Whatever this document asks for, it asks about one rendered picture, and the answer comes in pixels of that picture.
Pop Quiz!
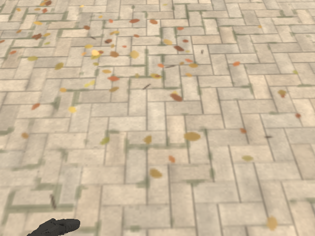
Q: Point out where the left robot hand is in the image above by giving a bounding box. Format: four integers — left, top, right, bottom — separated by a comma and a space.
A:
27, 218, 81, 236

